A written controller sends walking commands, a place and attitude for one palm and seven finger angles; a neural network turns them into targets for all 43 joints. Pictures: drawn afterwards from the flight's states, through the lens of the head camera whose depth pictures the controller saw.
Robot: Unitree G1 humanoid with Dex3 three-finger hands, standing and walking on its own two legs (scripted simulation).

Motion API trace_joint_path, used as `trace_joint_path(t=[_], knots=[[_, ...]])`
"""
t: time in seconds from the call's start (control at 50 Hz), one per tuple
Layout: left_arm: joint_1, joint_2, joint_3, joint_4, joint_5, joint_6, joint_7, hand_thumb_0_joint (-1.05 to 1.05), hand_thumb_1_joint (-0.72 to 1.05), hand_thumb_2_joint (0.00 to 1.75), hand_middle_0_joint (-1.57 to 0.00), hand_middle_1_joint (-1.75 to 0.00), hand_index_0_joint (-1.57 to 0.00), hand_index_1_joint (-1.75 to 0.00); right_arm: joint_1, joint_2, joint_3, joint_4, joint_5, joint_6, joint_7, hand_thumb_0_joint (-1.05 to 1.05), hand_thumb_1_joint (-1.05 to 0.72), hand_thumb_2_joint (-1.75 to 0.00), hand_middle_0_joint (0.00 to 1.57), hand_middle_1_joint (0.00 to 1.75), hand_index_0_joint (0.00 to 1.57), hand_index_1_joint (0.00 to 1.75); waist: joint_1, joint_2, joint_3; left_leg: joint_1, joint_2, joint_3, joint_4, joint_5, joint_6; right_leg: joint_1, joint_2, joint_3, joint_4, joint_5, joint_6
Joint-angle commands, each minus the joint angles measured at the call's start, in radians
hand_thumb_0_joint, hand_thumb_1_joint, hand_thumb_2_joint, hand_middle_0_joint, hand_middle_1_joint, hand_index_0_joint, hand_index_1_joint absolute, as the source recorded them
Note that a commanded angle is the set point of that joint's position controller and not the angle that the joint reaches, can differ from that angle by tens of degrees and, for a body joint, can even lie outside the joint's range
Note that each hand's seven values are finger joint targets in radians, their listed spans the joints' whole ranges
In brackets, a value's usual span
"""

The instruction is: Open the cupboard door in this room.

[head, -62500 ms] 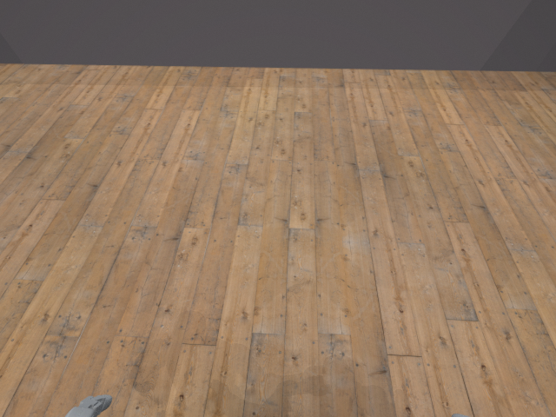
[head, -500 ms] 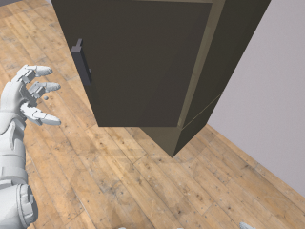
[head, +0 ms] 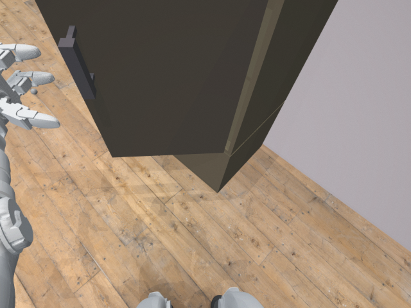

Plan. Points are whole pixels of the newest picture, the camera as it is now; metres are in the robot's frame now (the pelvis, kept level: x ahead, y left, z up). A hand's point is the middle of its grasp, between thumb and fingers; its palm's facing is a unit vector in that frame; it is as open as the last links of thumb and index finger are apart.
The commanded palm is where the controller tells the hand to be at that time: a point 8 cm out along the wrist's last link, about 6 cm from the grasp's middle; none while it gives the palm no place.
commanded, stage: move the hooked fingers beside the handle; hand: left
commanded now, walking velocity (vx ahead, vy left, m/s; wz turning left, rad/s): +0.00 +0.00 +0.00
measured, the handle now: (81, 64) +0.57 +0.22 +0.10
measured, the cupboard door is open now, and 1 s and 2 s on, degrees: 47 47 47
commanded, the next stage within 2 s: slide the fingers in behind the handle in 1.16 s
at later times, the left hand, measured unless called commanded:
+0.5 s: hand (43, 78) +0.52 +0.28 +0.11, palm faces +0.02 -1.00 +0.01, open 14.0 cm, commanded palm +0.50 +0.33 +0.10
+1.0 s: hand (40, 78) +0.52 +0.28 +0.11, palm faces +0.06 -1.00 -0.01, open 14.0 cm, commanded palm +0.50 +0.32 +0.10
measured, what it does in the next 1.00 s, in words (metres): stands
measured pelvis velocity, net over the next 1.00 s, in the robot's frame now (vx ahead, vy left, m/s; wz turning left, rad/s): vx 0.02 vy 0.00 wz -0.02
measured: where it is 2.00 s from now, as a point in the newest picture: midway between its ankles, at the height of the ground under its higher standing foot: outside the picture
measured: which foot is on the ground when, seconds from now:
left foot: down 0.00-1.00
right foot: down 0.00-1.00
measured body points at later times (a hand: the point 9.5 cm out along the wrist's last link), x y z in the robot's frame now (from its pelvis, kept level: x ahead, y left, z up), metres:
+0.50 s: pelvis +0.02 +0.00 +0.00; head +0.15 +0.03 +0.43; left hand +0.51 +0.33 +0.11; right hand -0.02 -0.27 -0.10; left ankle +0.00 +0.09 -0.71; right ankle +0.01 -0.12 -0.71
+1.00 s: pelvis +0.02 +0.00 -0.01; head +0.14 +0.03 +0.42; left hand +0.51 +0.33 +0.11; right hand +0.02 -0.27 -0.11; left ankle +0.00 +0.09 -0.71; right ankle +0.01 -0.12 -0.71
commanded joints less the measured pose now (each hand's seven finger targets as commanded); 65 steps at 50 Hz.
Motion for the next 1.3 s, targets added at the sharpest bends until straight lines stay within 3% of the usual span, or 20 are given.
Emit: trace_joint_path(t=[0.0,0.06,0.2,0.22,0.3,0.46,0.52,0.58,0.6,0.62,0.7,0.76,0.84,0.88,0.9,1.02,1.08,1.18,1.24,1.28], knots=[[-0.47,0.344,0.053,-0.212,-0.031,-0.083,-0.015,0.0,-0.5,0.3,-0.3,-1.2,-0.3,-1.2,0.159,-0.194,-0.072,-0.054,-0.007,0.001,-0.01,0.0,-0.9,-0.9,0.2,0.3,0.2,0.3,-0.004,0.171,-0.465,0.322,-0.004,-0.099,-0.06,0.393,-0.013,0.119,0.032,0.055,-0.043,0.279,-0.008],[-0.457,0.373,0.068,-0.146,-0.025,-0.06,-0.019,0.0,-0.5,0.3,-0.3,-1.2,-0.3,-1.2,0.174,-0.199,-0.069,-0.053,-0.006,0.016,-0.009,0.0,-0.9,-0.9,0.2,0.3,0.2,0.3,-0.013,0.116,-0.431,0.254,-0.005,-0.093,-0.058,0.359,-0.003,0.134,0.033,0.059,-0.047,0.281,-0.002],[-0.548,0.412,0.05,-0.142,0.014,-0.046,-0.008,0.0,-0.5,0.3,-0.3,-1.2,-0.3,-1.2,0.21,-0.203,-0.064,-0.059,-0.014,0.047,-0.006,0.0,-0.9,-0.9,0.2,0.3,0.2,0.3,-0.04,0.185,-0.434,0.26,0.0,-0.096,-0.04,0.383,-0.003,0.081,0.039,0.059,-0.042,0.281,0.0],[-0.561,0.449,0.074,-0.147,0.019,-0.052,-0.006,0.0,-0.5,0.3,-0.3,-1.2,-0.3,-1.2,0.218,-0.206,-0.065,-0.057,-0.015,0.051,-0.007,0.0,-0.9,-0.9,0.2,0.3,0.2,0.3,-0.037,0.179,-0.454,0.262,0.001,-0.105,-0.036,0.39,-0.006,0.087,0.04,0.056,-0.036,0.278,-0.002],[-0.473,0.412,0.078,-0.153,0.0,-0.061,-0.025,0.0,-0.5,0.3,-0.3,-1.2,-0.3,-1.2,0.233,-0.201,-0.07,-0.063,-0.02,0.063,0.003,0.0,-0.9,-0.9,0.2,0.3,0.2,0.3,-0.015,0.217,-0.528,0.332,0.006,-0.1,-0.02,0.5,-0.015,0.092,0.046,0.05,-0.024,0.341,-0.007],[-0.429,0.434,0.095,-0.153,0.009,-0.028,-0.019,0.0,-0.5,0.3,-0.3,-1.2,-0.3,-1.2,0.229,-0.197,-0.069,-0.093,-0.016,0.092,0.013,0.0,-0.9,-0.9,0.2,0.3,0.2,0.3,-0.012,0.162,-0.448,0.241,0.0,-0.084,-0.026,0.465,-0.001,0.119,0.049,0.049,-0.026,0.365,-0.002],[-0.477,0.463,0.114,-0.21,0.012,-0.062,-0.003,0.0,-0.5,0.3,-0.3,-1.2,-0.3,-1.2,0.227,-0.198,-0.072,-0.093,-0.019,0.092,0.011,0.0,-0.9,-0.9,0.2,0.3,0.2,0.3,-0.015,0.199,-0.481,0.286,0.004,-0.094,-0.016,0.491,-0.007,0.101,0.053,0.049,-0.017,0.359,-0.004],[-0.513,0.389,0.073,-0.277,-0.001,-0.093,-0.005,0.0,-0.5,0.3,-0.3,-1.2,-0.3,-1.2,0.229,-0.188,-0.075,-0.083,-0.021,0.092,0.016,0.0,-0.9,-0.9,0.2,0.3,0.2,0.3,-0.024,0.298,-0.53,0.409,0.015,-0.107,0.002,0.61,-0.023,0.044,0.059,0.041,-0.012,0.363,-0.009],[-0.493,0.4,0.084,-0.278,-0.003,-0.095,-0.008,0.0,-0.5,0.3,-0.3,-1.2,-0.3,-1.2,0.232,-0.191,-0.08,-0.074,-0.023,0.094,0.016,0.0,-0.9,-0.9,0.2,0.3,0.2,0.3,-0.017,0.287,-0.559,0.441,0.022,-0.12,0.007,0.647,-0.034,0.033,0.06,0.036,-0.011,0.354,-0.008],[-0.494,0.344,0.042,-0.252,-0.009,-0.087,-0.016,0.0,-0.5,0.3,-0.3,-1.2,-0.3,-1.2,0.225,-0.187,-0.075,-0.068,-0.021,0.095,0.018,0.0,-0.9,-0.9,0.2,0.3,0.2,0.3,-0.031,0.287,-0.533,0.449,0.024,-0.124,0.006,0.65,-0.038,0.007,0.061,0.031,-0.017,0.339,-0.007],[-0.446,0.267,-0.001,-0.161,-0.028,-0.027,-0.034,0.0,-0.5,0.3,-0.3,-1.2,-0.3,-1.2,0.221,-0.187,-0.075,-0.058,-0.017,0.098,0.017,0.0,-0.9,-0.9,0.2,0.3,0.2,0.3,-0.036,0.226,-0.461,0.397,0.022,-0.12,-0.002,0.612,-0.025,0.001,0.056,0.026,-0.028,0.336,-0.003],[-0.402,0.309,0.02,-0.123,-0.011,0.007,-0.016,0.0,-0.5,0.3,-0.3,-1.2,-0.3,-1.2,0.219,-0.191,-0.072,-0.076,-0.014,0.103,0.016,0.0,-0.9,-0.9,0.2,0.3,0.2,0.3,-0.028,0.148,-0.412,0.298,0.011,-0.108,-0.015,0.528,-0.011,0.044,0.051,0.03,-0.026,0.343,-0.002],[-0.486,0.398,0.078,-0.221,0.006,-0.046,0.028,0.0,-0.5,0.3,-0.3,-1.2,-0.3,-1.2,0.216,-0.191,-0.07,-0.09,-0.022,0.099,0.016,0.0,-0.9,-0.9,0.2,0.3,0.2,0.3,-0.022,0.169,-0.476,0.3,0.009,-0.108,-0.006,0.536,-0.016,0.085,0.051,0.038,-0.004,0.372,-0.005],[-0.513,0.425,0.103,-0.278,0.003,-0.088,0.04,0.0,-0.5,0.3,-0.3,-1.2,-0.3,-1.2,0.211,-0.19,-0.072,-0.097,-0.024,0.093,0.016,0.0,-0.9,-0.9,0.2,0.3,0.2,0.3,-0.015,0.206,-0.524,0.336,0.011,-0.111,0.005,0.576,-0.022,0.095,0.054,0.041,0.008,0.388,-0.01],[-0.538,0.419,0.098,-0.316,0.006,-0.107,0.039,0.0,-0.5,0.3,-0.3,-1.2,-0.3,-1.2,0.208,-0.186,-0.074,-0.093,-0.024,0.093,0.019,0.0,-0.9,-0.9,0.2,0.3,0.2,0.3,-0.012,0.278,-0.579,0.39,0.012,-0.114,0.01,0.615,-0.033,0.084,0.053,0.045,0.008,0.387,-0.007],[-0.438,0.343,0.041,-0.146,-0.005,-0.047,-0.008,0.0,-0.5,0.3,-0.3,-1.2,-0.3,-1.2,0.198,-0.189,-0.069,-0.078,-0.012,0.098,0.016,0.0,-0.9,-0.9,0.2,0.3,0.2,0.3,-0.027,0.182,-0.449,0.301,0.007,-0.104,-0.005,0.5,-0.014,0.077,0.052,0.038,-0.018,0.348,-0.002],[-0.403,0.296,0.0,-0.143,-0.006,-0.017,-0.023,0.0,-0.5,0.3,-0.3,-1.2,-0.3,-1.2,0.2,-0.189,-0.066,-0.093,-0.01,0.098,0.012,0.0,-0.9,-0.9,0.2,0.3,0.2,0.3,-0.021,0.211,-0.432,0.305,0.004,-0.105,-0.016,0.498,-0.012,0.053,0.049,0.033,-0.02,0.326,-0.008],[-0.464,0.333,0.046,-0.194,-0.037,-0.059,-0.004,0.0,-0.5,0.3,-0.3,-1.2,-0.3,-1.2,0.201,-0.194,-0.068,-0.088,-0.014,0.092,0.012,0.0,-0.9,-0.9,0.2,0.3,0.2,0.3,-0.034,0.128,-0.435,0.268,0.005,-0.102,-0.016,0.425,-0.005,0.078,0.054,0.041,-0.022,0.316,-0.007],[-0.501,0.408,0.088,-0.198,-0.018,-0.076,0.008,0.0,-0.5,0.3,-0.3,-1.2,-0.3,-1.2,0.199,-0.196,-0.069,-0.083,-0.013,0.085,0.009,0.0,-0.9,-0.9,0.2,0.3,0.2,0.3,-0.028,0.158,-0.45,0.229,-0.002,-0.095,-0.017,0.374,-0.001,0.115,0.048,0.056,-0.02,0.308,-0.004],[-0.484,0.397,0.08,-0.224,-0.005,-0.089,0.014,0.0,-0.5,0.3,-0.3,-1.2,-0.3,-1.2,0.2,-0.19,-0.069,-0.09,-0.016,0.084,0.011,0.0,-0.9,-0.9,0.2,0.3,0.2,0.3,-0.011,0.208,-0.489,0.267,-0.004,-0.096,-0.012,0.411,-0.007,0.109,0.048,0.053,-0.009,0.314,-0.011]])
